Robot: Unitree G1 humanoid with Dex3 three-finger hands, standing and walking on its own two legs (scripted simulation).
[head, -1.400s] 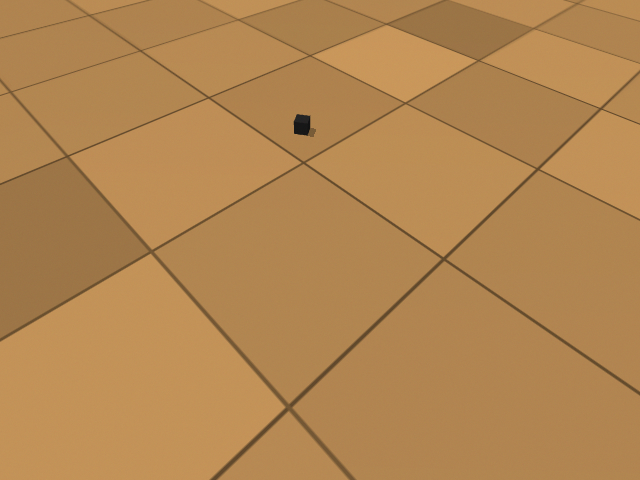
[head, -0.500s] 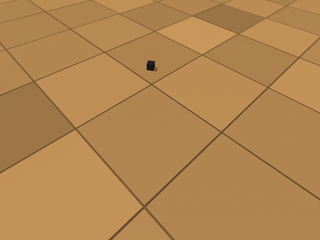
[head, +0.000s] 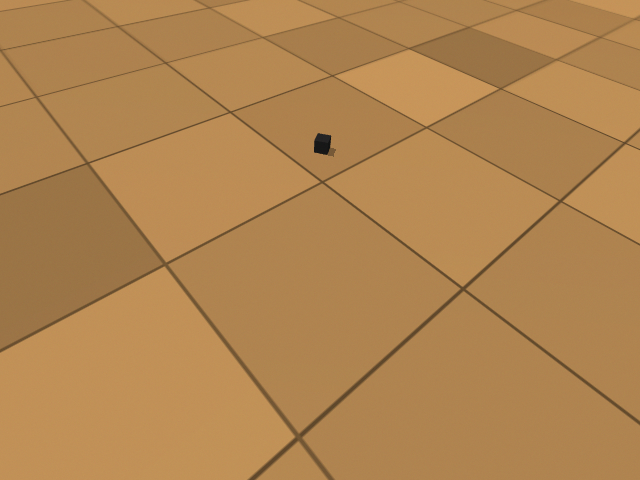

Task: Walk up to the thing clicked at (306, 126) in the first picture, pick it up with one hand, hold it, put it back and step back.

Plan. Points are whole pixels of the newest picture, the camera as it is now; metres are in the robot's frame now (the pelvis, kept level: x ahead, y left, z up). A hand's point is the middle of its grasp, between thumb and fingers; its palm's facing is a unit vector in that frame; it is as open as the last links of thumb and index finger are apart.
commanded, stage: walk up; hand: left
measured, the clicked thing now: (322, 143) +1.86 +0.08 -0.73
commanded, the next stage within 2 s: none
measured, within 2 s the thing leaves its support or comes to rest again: neither
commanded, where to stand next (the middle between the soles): +1.44 -0.10 m, yaw -3 degrees
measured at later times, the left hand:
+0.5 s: hand (200, 313) +0.41 +0.24 -0.14, palm faces -0.16 -0.92 -0.37, open 7.4 cm
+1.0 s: hand (216, 248) +0.60 +0.26 -0.18, palm faces -0.09 -0.94 -0.34, open 7.4 cm
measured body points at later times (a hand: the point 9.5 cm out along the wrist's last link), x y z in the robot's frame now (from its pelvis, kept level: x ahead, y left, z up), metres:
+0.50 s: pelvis +0.25 -0.02 -0.02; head +0.26 -0.04 +0.43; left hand +0.41 +0.28 -0.11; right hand +0.20 -0.35 -0.15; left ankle +0.07 +0.13 -0.73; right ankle +0.36 -0.16 -0.74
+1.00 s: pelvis +0.54 -0.02 -0.02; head +0.56 +0.01 +0.43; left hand +0.60 +0.31 -0.16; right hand +0.64 -0.35 -0.10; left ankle +0.64 +0.08 -0.74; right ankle +0.40 -0.16 -0.68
